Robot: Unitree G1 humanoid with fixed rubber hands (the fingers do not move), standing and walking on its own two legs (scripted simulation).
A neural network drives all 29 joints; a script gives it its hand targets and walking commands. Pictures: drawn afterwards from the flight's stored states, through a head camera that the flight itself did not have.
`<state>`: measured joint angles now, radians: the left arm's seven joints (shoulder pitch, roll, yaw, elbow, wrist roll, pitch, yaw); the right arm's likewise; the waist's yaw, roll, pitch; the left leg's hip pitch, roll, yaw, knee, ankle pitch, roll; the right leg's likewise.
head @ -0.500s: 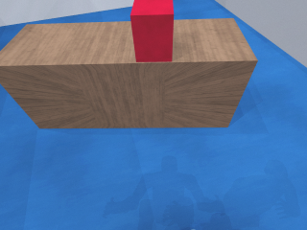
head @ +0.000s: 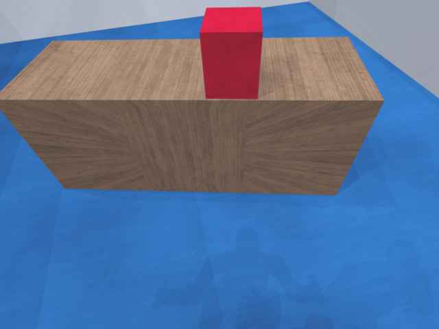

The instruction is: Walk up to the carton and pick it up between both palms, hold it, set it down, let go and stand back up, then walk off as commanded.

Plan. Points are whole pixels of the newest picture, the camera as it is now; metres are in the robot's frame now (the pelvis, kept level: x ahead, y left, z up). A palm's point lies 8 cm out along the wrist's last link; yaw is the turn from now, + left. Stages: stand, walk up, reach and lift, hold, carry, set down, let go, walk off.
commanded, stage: walk off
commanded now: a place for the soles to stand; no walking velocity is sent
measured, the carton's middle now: (232, 54) +1.03 +0.05 -0.02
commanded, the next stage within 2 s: stand in 0.38 s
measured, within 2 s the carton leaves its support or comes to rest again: neither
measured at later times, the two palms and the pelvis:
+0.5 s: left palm out of the picture +0.06 +0.34 -0.08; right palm out of the picture +0.11 -0.32 -0.10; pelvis +0.01 +0.00 +0.00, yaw +0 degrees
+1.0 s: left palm out of the picture +0.06 +0.34 -0.09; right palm out of the picture +0.10 -0.33 -0.10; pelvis +0.01 +0.00 +0.00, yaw +0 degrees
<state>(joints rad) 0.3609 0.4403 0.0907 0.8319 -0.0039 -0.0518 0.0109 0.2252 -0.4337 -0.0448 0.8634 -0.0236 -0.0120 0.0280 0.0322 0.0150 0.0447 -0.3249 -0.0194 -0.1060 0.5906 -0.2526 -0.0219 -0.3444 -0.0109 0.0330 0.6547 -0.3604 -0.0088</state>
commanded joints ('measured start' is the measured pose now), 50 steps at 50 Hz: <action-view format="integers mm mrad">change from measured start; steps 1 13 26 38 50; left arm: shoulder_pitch -36 -127 -165 -183 -199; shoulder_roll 180 195 161 172 171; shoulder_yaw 6 5 -22 -24 -24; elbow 7 -4 31 61 79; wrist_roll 11 15 17 14 13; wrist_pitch -20 -24 2 4 11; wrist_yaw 8 7 -8 -8 -9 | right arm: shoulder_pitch -104 -73 -81 -64 -73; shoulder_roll -164 -172 -147 -146 -153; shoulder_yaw -31 -36 -11 -11 -12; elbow -59 -37 -3 33 46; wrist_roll -3 4 17 18 13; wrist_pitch -1 -10 -21 -24 -19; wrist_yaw -12 -8 -25 -26 -27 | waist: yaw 1 -24 -32 -38 -32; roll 55 26 -18 -23 -20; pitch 14 -48 -42 -63 -38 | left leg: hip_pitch -65 70 41 80 62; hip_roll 84 91 102 88 84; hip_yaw -55 -68 -60 -49 -50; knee -80 -73 -121 -103 -115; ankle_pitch -192 12 -25 15 -21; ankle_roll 92 99 79 73 76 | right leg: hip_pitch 63 10 33 37 36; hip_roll -67 -80 -98 -107 -106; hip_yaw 133 110 132 145 151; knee -187 -166 -209 -221 -245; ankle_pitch -54 39 49 78 22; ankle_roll -75 -57 -50 -57 -52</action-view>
